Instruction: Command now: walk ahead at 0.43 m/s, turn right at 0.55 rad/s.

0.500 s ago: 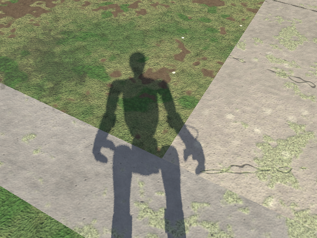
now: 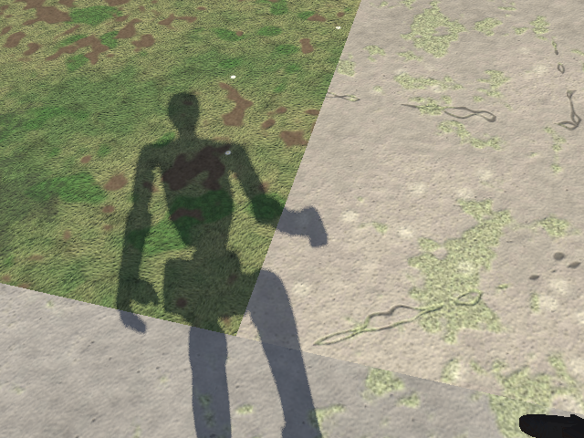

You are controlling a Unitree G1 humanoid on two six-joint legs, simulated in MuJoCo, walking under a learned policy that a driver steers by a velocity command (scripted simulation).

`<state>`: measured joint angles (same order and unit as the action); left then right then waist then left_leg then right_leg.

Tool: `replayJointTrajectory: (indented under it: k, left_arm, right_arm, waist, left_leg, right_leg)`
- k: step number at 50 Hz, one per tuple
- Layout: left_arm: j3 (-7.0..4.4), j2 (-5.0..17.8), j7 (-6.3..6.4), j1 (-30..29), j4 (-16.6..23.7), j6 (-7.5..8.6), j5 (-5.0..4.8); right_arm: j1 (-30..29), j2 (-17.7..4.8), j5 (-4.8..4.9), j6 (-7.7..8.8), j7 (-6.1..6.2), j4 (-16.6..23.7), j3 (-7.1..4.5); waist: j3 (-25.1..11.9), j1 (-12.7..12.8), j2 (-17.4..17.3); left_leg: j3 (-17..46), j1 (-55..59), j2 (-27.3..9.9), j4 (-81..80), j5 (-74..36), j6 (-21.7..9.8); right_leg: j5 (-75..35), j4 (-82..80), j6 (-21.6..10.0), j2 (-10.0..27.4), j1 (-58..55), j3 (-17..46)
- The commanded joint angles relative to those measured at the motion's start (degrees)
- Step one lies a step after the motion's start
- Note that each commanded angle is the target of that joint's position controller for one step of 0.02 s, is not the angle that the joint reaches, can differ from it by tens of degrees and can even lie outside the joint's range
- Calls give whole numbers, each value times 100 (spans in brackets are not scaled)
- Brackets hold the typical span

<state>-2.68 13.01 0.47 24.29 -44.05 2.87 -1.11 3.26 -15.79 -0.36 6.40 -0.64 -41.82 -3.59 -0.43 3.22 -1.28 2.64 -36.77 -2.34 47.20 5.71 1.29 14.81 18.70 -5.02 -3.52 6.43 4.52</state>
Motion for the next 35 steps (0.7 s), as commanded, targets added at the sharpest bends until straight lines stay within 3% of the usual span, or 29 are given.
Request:
replayJointTrajectory:
  k: [1, 4, 7, 9, 10, 11, 12, 13, 14, 15, 16, 17, 18, 20, 22, 24, 27, 29, 31, 32, 33, 34, 35]
  left_arm:
    - [-317, 1119, 124, 55, 317, 40, -21]
    - [-338, 1110, 117, 248, 233, 18, -65]
    - [-379, 1116, 157, 198, 217, -39, -88]
    - [-393, 1101, 155, 101, 216, -65, -17]
    - [-363, 1019, 125, 44, 247, -68, 19]
    - [-283, 871, 93, -125, 384, -62, 99]
    - [-144, 383, 65, 670, 383, -4, 49]
    - [-105, 521, 37, 853, 307, 75, -61]
    - [-200, 955, 3, 177, 410, 131, -121]
    - [-185, 1020, -9, -479, 557, 196, -66]
    - [-188, 972, -10, -849, 658, 262, 57]
    - [-210, 942, -6, -900, 684, 288, 145]
    - [-191, 841, -15, -810, 689, 293, 157]
    - [-122, 657, -21, -812, 734, 279, 189]
    - [-21, 497, -27, -1277, 897, 295, 226]
    - [30, 451, -63, -1761, 994, 327, 191]
    - [-9, 624, -105, -2188, 1122, 365, 88]
    - [-84, 789, -107, -2266, 1193, 391, 48]
    - [-177, 906, -88, -1903, 1117, 420, 32]
    - [-256, 1046, -49, -1416, 1032, 435, 63]
    - [-362, 1414, 8, -488, 936, 434, 150]
    - [-468, 1859, -25, -91, 761, 326, 208]
    - [-388, 1398, -62, -178, 756, 311, 160]
  right_arm:
    - [-960, -126, 46, 89, -90, 584, 21]
    - [-1291, -249, 108, 101, -141, 756, 0]
    - [-1247, -459, 111, 162, -153, 821, -76]
    - [-657, -614, 82, 203, -140, 653, -152]
    - [-40, -782, 52, 205, -105, 486, -247]
    - [950, -968, -23, 187, -70, 354, -301]
    - [1870, -1406, -92, 133, -55, 133, -428]
    - [2017, -1074, 67, 119, -132, -69, -342]
    - [1507, -738, 183, 81, -116, 2, -241]
    - [1130, -618, 149, 22, -94, 107, -188]
    - [914, -560, 86, -18, -97, 128, -153]
    - [825, -497, 28, -22, -93, 165, -114]
    - [796, -491, 20, -33, -86, 171, -104]
    - [855, -556, 96, -33, -51, 129, -122]
    - [948, -782, 143, -57, 16, 88, -192]
    - [1149, -932, 177, -105, 57, 33, -243]
    - [1561, -978, 237, -185, 81, -47, -252]
    - [1698, -968, 246, -235, 95, -52, -248]
    - [1713, -859, 215, -281, 106, -20, -219]
    - [1701, -666, 180, -277, 101, 23, -157]
    - [1671, -252, 90, -251, 81, 155, -15]
    - [2313, -37, 260, -176, 89, 366, 68]
    - [2200, -605, 341, -191, 126, 257, -56]
  waist:
    - [215, 45, 612]
    - [303, 149, 680]
    - [303, 42, 754]
    - [13, -195, 931]
    - [-418, -477, 916]
    - [-1227, -942, 768]
    - [-2191, -804, -809]
    - [-2166, -766, -1532]
    - [-1065, -770, -951]
    - [-486, -726, -354]
    - [-78, -577, -14]
    - [6, -413, -25]
    - [-13, -285, -159]
    - [-9, -196, -298]
    - [98, -301, -314]
    - [131, -480, -302]
    - [70, -635, -312]
    - [22, -580, -354]
    - [-84, -312, -402]
    - [-303, -45, -379]
    - [-1018, 350, 333]
    - [-1633, 82, 2157]
    - [-1169, 160, 1584]
  left_leg:
    - [-157, -24, 305, -1281, -843, 94]
    - [-32, 300, 361, -1698, -1048, 56]
    - [105, 558, 350, -1994, -754, -96]
    - [-182, 1288, 438, -2083, -523, -328]
    - [-310, 2184, 460, -2153, -534, -549]
    - [340, 3765, -171, -1824, -345, -973]
    - [2938, 6005, -1517, -2044, 687, -2004]
    - [4624, 6179, -1880, -3002, 1818, -2245]
    - [3992, 5356, -1690, -3149, 2300, -1977]
    - [3245, 4457, -1423, -3237, 1894, -1794]
    - [2752, 3651, -1195, -3376, 1224, -1716]
    - [2443, 3186, -980, -3493, 684, -1642]
    - [2283, 2923, -838, -3585, 392, -1646]
    - [1916, 2522, -715, -3691, -24, -1721]
    - [1526, 2083, -567, -3761, -167, -1665]
    - [1302, 1784, -412, -3696, -153, -1507]
    - [1504, 1885, -478, -3437, 172, -1363]
    - [1811, 2101, -560, -3132, 554, -1215]
    - [1924, 2073, -431, -2632, 740, -1015]
    - [1773, 1845, -179, -2021, 654, -833]
    - [1218, 1179, 221, -282, 1358, -577]
    - [506, -438, 687, 1392, 2862, -346]
    - [613, -1090, 284, 2270, 2586, -269]
  right_leg:
    - [-1652, -600, -696, 1056, 39, 1016]
    - [-1411, -488, -646, 1198, 71, 1321]
    - [-1571, -150, -548, 1355, -288, 1657]
    - [-2926, 350, -448, 1350, -535, 1447]
    - [-3837, 1122, -305, 1082, -499, 1168]
    - [-3402, 2464, -126, 834, 237, 988]
    - [-835, 4771, 366, -54, 2317, 538]
    - [1717, 5614, 398, -231, 3311, 719]
    - [1349, 5926, 338, 203, 3832, 645]
    - [872, 5709, 289, 447, 3768, 413]
    - [581, 5273, 286, 620, 3614, 273]
    - [382, 4890, 300, 780, 3301, 255]
    - [331, 4612, 345, 827, 3067, 199]
    - [378, 3906, 479, 841, 2847, 5]
    - [-144, 2979, 590, 779, 2540, -140]
    - [-1006, 2140, 673, 600, 2075, -200]
    - [-1563, 1520, 748, 408, 1659, -92]
    - [-1359, 1197, 689, 374, 1379, -18]
    - [-1046, 878, 515, 387, 673, -85]
    - [-850, 745, 352, 580, -71, 1]
    - [-370, 657, -34, 1655, -1363, 1015]
    - [1001, 50, -861, 2853, -2550, 3434]
    - [2002, -238, -874, 2800, -2220, 3867]
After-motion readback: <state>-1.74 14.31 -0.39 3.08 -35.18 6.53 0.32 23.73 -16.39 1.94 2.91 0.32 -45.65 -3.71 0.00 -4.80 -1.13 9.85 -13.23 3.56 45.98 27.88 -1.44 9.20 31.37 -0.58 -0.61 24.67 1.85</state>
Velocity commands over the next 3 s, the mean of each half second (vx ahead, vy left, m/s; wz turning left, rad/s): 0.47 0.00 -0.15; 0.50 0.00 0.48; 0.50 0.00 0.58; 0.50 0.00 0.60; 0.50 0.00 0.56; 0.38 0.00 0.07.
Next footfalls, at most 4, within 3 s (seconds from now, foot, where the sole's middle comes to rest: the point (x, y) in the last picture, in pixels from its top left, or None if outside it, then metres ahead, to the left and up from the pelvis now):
0.22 left None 0.31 0.11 -0.79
0.66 right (405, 428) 0.51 -0.14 -0.79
1.16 left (273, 332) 0.75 0.17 -0.79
1.64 right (295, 227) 1.09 0.13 -0.79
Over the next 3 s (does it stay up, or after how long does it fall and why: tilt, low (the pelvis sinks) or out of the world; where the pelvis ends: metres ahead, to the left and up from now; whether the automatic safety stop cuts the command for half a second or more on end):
stays up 1.30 0.72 0.00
